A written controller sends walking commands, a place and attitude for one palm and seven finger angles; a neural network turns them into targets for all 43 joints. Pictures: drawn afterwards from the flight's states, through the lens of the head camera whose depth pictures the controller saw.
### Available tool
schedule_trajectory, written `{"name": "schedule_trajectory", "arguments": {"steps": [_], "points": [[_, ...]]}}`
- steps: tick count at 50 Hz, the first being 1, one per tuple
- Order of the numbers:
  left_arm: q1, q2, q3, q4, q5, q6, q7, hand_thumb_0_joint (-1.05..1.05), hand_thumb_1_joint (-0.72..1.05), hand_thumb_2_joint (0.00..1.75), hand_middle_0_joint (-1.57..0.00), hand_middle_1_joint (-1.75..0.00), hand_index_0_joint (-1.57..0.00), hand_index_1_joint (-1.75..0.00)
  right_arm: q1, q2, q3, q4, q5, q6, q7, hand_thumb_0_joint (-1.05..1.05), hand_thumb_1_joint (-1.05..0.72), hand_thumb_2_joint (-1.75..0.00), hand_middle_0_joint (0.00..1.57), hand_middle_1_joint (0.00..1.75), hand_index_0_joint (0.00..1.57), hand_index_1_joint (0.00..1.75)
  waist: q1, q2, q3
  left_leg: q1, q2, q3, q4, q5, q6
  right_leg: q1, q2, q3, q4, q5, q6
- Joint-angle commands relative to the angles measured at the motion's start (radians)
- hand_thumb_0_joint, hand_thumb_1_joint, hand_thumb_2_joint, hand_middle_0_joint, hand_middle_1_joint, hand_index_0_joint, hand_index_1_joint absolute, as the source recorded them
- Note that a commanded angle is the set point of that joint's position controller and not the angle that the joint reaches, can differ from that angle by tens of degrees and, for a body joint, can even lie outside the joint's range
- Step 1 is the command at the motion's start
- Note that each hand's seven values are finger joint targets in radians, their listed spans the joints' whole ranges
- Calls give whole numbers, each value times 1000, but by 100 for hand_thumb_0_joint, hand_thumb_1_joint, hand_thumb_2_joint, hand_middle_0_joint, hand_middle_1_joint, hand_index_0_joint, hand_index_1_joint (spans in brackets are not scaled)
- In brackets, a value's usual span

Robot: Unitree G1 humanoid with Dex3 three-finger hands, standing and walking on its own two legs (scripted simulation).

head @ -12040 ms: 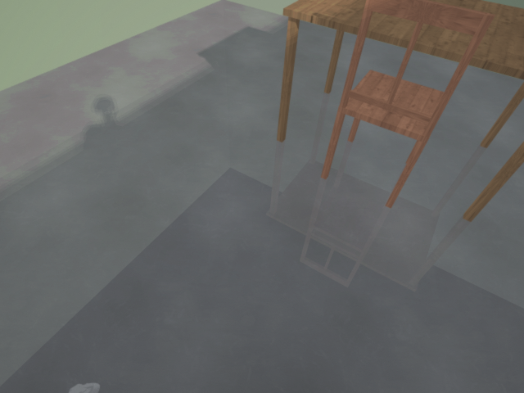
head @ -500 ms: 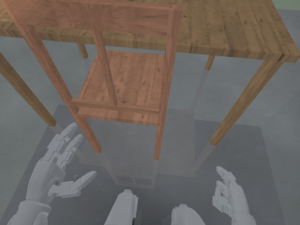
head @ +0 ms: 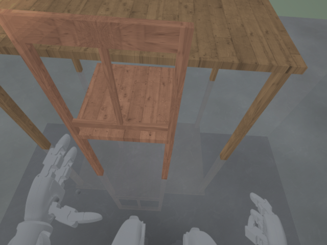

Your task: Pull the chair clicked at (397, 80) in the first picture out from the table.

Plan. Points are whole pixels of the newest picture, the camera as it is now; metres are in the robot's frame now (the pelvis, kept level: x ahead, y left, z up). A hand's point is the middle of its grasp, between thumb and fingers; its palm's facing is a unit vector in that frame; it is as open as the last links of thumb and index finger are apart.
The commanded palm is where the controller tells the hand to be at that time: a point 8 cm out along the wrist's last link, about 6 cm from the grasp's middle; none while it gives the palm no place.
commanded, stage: raise the hand toward the chair's back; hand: left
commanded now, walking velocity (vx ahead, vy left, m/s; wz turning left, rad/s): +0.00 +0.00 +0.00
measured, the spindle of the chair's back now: (113, 92) +0.52 +0.18 +0.03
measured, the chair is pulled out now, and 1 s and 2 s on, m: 0.00 0.00 0.00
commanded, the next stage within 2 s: aim the fingers beside a spindle in 0.92 s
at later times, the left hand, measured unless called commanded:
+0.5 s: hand (70, 176) +0.25 +0.21 +0.06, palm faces +0.00 -1.00 -0.06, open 16.9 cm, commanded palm +0.23 +0.27 +0.06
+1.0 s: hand (77, 174) +0.26 +0.20 +0.06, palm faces +0.02 -1.00 -0.06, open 16.9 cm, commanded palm +0.23 +0.26 +0.06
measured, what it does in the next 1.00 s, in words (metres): stands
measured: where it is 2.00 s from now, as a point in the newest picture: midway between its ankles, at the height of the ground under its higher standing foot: outside the picture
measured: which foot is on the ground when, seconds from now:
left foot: down 0.00-1.00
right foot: down 0.00-1.00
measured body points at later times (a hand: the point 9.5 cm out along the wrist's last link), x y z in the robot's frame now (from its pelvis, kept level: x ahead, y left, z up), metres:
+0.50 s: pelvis +0.01 +0.00 +0.01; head +0.08 +0.02 +0.46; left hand +0.24 +0.27 +0.06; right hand +0.18 -0.23 -0.07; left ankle +0.05 +0.11 -0.64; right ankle +0.01 -0.12 -0.64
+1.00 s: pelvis +0.02 -0.01 +0.01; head +0.08 +0.00 +0.46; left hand +0.25 +0.25 +0.06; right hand +0.19 -0.24 -0.07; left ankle +0.05 +0.11 -0.64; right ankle +0.01 -0.12 -0.64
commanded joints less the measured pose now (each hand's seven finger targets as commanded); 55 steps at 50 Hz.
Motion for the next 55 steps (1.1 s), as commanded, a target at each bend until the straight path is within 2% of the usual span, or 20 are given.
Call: {"name": "schedule_trajectory", "arguments": {"steps": [1, 3, 4, 10, 13, 17, 18, 21, 23, 26, 28, 31, 33, 35, 42, 43, 49, 52, 54, 55], "points": [[-50, 117, 60, -197, -11, -50, -9, 0, -50, 30, -6, -8, -6, -8, -26, -127, -42, -151, 4, -46, -3, 0, -90, -90, 20, 30, 20, 30, -2, 76, -198, 277, -10, -26, -208, 144, 14, 34, 16, -7, -187, 145, -14], [-65, 136, 75, -194, -17, -35, -18, 0, -50, 30, -6, -8, -6, -8, -24, -129, -37, -156, 3, -44, -3, 0, -90, -90, 20, 30, 20, 30, 5, 87, -201, 282, -12, -31, -210, 161, 14, 48, 20, -8, -184, 161, -19], [-70, 133, 76, -196, -17, -29, -22, 0, -50, 30, -6, -8, -6, -8, -25, -129, -35, -161, 4, -41, -2, 0, -90, -90, 20, 30, 20, 30, 2, 72, -204, 283, -13, -29, -213, 163, 14, 55, 18, -8, -192, 163, -17], [-118, 143, 89, -196, -19, -19, -28, 0, -50, 30, -6, -8, -6, -8, -20, -133, -27, -161, 3, -42, -3, 0, -90, -90, 20, 30, 20, 30, -4, 85, -211, 310, -9, -38, -221, 164, 11, 43, 19, -14, -194, 161, -16], [-123, 149, 106, -163, -26, -12, -34, 0, -50, 30, -6, -8, -6, -8, -20, -133, -26, -153, 4, -43, -3, 0, -90, -90, 20, 30, 20, 30, -5, 57, -202, 299, -11, -37, -218, 176, 13, 57, 21, -12, -203, 172, -14], [-155, 157, 110, -166, -35, -9, -49, 0, -50, 30, -6, -8, -6, -8, -19, -138, -26, -150, 8, -48, -5, 0, -90, -90, 20, 30, 20, 30, -6, 71, -213, 305, -13, -29, -222, 184, 14, 76, 16, -5, -217, 179, -13], [-152, 174, 130, -140, -35, -3, -47, 0, -50, 30, -6, -8, -6, -8, -18, -140, -26, -144, 6, -48, -7, 0, -90, -90, 20, 30, 20, 30, -7, 47, -213, 290, -13, -27, -217, 185, 16, 82, 18, -3, -218, 181, -11], [-170, 173, 125, -157, -34, -6, -49, 0, -50, 30, -6, -8, -6, -8, -16, -142, -26, -142, 10, -52, -6, 0, -90, -90, 20, 30, 20, 30, -5, 92, -217, 326, -10, -30, -235, 198, 12, 78, 16, -7, -221, 185, -13], [-143, 176, 139, -141, -38, -2, -44, 0, -50, 30, -6, -8, -6, -8, -16, -139, -28, -137, 8, -55, -4, 0, -90, -90, 20, 30, 20, 30, 1, 72, -232, 325, -12, -28, -235, 227, 13, 106, 16, -8, -223, 207, -13], [-130, 156, 127, -137, -42, -7, -39, 0, -50, 30, -6, -8, -6, -8, -15, -139, -32, -135, 9, -56, -1, 0, -90, -90, 20, 30, 20, 30, 0, 69, -222, 322, -12, -23, -237, 234, 11, 109, 13, -8, -227, 218, -10], [-132, 169, 139, -121, -40, -13, -32, 0, -50, 30, -6, -8, -6, -8, -16, -140, -33, -128, 8, -55, 0, 0, -90, -90, 20, 30, 20, 30, -3, 48, -217, 302, -13, -19, -230, 230, 14, 115, 13, -4, -228, 218, -9], [-136, 164, 128, -130, -33, -29, -29, 0, -50, 30, -6, -8, -6, -8, -11, -141, -36, -128, 8, -56, 2, 0, -90, -90, 20, 30, 20, 30, -4, 74, -220, 319, -11, -14, -230, 246, 12, 107, 10, -3, -224, 232, -10], [-133, 179, 144, -120, -31, -36, -22, 0, -50, 30, -6, -8, -6, -8, -13, -142, -37, -125, 6, -54, 2, 0, -90, -90, 20, 30, 20, 30, -3, 50, -227, 309, -11, -14, -226, 249, 15, 117, 12, -1, -221, 237, -9], [-143, 162, 126, -128, -30, -41, -23, 0, -50, 30, -6, -8, -6, -8, -12, -142, -36, -129, 7, -53, 3, 0, -90, -90, 20, 30, 20, 30, -6, 70, -224, 317, -11, -14, -229, 252, 14, 109, 9, -3, -219, 240, -9], [-147, 160, 123, -121, -33, -44, -26, 0, -50, 30, -6, -8, -6, -8, -15, -139, -35, -130, 9, -47, 2, 0, -90, -90, 20, 30, 20, 30, -10, 63, -223, 315, -12, -8, -224, 241, 16, 116, 7, 5, -228, 242, -5], [-147, 166, 129, -114, -34, -44, -28, 0, -50, 30, -6, -8, -6, -8, -13, -140, -35, -127, 8, -46, 0, 0, -90, -90, 20, 30, 20, 30, -13, 37, -225, 310, -11, -10, -220, 245, 19, 122, 10, 6, -229, 249, -5], [-149, 161, 128, -98, -37, -39, -38, 0, -50, 30, -6, -8, -6, -8, -16, -136, -33, -128, 10, -42, -1, 0, -90, -90, 20, 30, 20, 30, -11, 48, -222, 297, -17, 1, -209, 248, 20, 136, 4, 18, -234, 270, -2], [-194, 149, 107, -90, -37, -40, -42, 0, -50, 30, -6, -8, -6, -8, -17, -138, -29, -129, 10, -44, -2, 0, -90, -90, 20, 30, 20, 30, -24, 32, -196, 284, -17, -3, -206, 222, 21, 117, 4, 19, -237, 246, -1], [-214, 162, 125, -62, -33, -46, -41, 0, -50, 30, -6, -8, -6, -8, -13, -139, -30, -119, 8, -44, -4, 0, -90, -90, 20, 30, 20, 30, -23, 16, -204, 265, -17, 0, -192, 215, 22, 113, 3, 29, -234, 240, 0], [-246, 159, 114, -73, -34, -53, -45, 0, -50, 30, -6, -8, -6, -8, -16, -141, -29, -119, 7, -47, -4, 0, -90, -90, 20, 30, 20, 30, -27, 35, -213, 262, -18, 2, -186, 207, 22, 111, -1, 34, -232, 232, 0]]}}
